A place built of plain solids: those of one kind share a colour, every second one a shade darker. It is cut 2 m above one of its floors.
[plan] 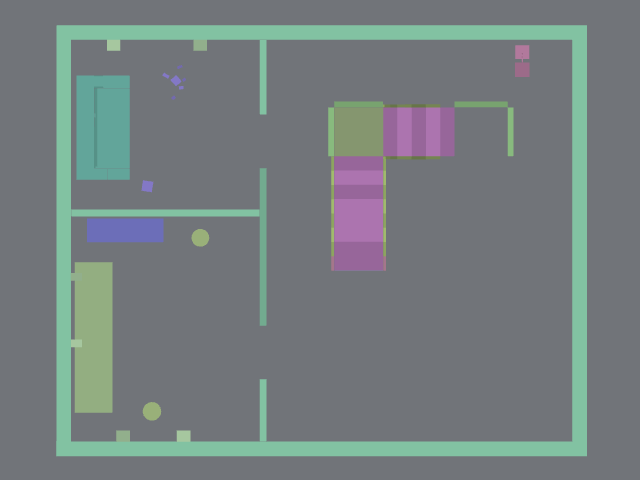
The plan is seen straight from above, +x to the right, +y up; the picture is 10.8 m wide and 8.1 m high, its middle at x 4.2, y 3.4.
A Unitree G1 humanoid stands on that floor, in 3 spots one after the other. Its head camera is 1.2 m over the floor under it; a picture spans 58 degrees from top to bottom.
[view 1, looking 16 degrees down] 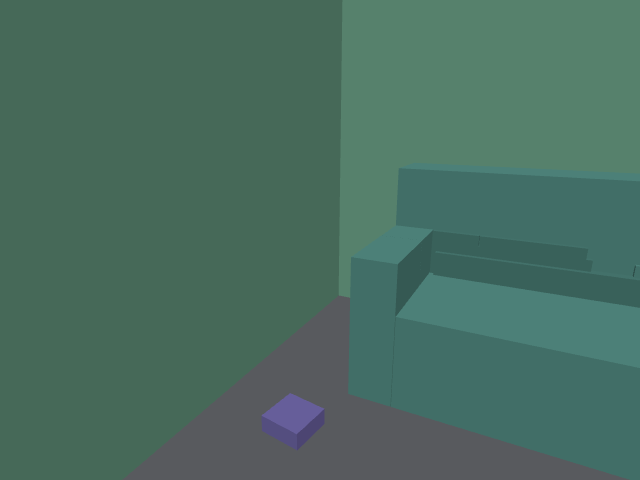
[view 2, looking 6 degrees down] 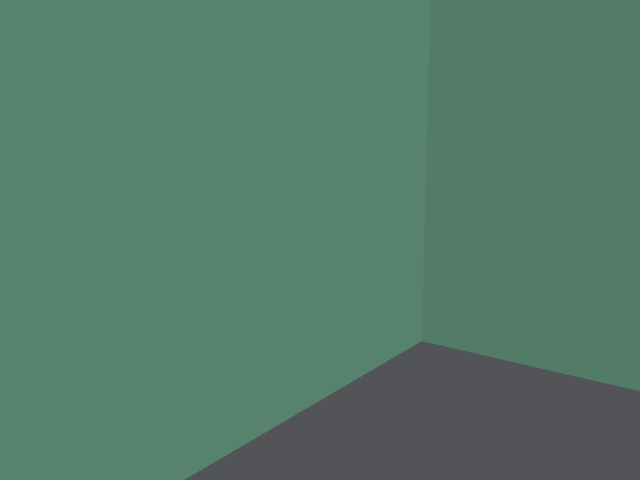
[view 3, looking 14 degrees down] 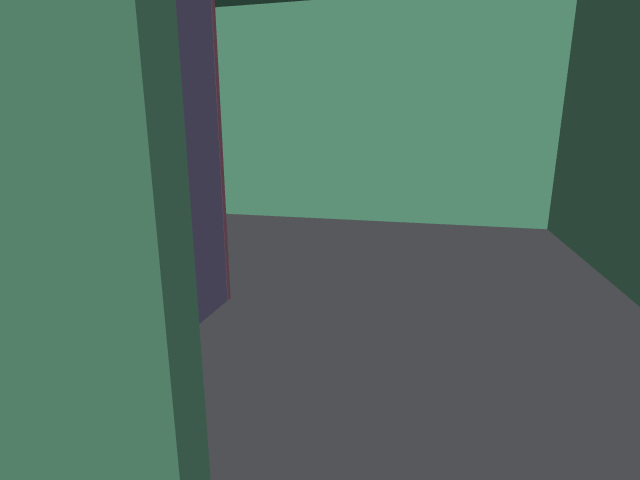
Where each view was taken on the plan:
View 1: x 2.54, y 5.06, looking -153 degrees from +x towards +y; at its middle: wall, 2.63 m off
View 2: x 6.93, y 3.21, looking -51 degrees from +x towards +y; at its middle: wall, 2.44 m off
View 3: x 2.54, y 1.50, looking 14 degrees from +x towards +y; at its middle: ground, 4.96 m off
